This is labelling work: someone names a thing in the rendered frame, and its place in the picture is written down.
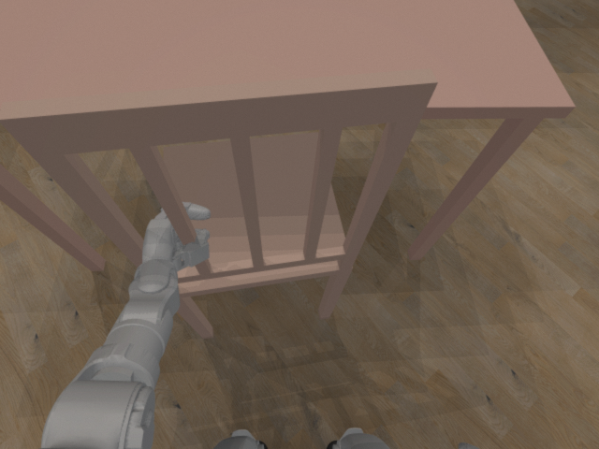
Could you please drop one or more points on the robot left upper arm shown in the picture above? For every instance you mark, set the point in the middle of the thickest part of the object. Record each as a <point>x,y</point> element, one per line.
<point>95,414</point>

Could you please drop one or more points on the robot shin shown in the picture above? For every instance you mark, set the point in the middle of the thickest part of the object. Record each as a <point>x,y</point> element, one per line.
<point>351,431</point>
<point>242,432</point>

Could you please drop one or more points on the table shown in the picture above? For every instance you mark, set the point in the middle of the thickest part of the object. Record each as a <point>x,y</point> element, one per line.
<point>484,55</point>

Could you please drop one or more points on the right robot shin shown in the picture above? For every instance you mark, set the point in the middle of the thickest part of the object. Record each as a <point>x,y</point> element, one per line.
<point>351,431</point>

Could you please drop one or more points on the left robot forearm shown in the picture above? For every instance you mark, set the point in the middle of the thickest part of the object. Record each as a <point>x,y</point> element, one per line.
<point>139,337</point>

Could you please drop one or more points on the chair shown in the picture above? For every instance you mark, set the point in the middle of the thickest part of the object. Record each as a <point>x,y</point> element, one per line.
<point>274,216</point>

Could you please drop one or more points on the left robot hand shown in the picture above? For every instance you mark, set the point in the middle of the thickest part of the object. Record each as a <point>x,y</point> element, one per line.
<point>162,242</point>

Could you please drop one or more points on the left robot shin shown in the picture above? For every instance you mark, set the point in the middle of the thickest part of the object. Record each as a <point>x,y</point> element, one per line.
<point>242,432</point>

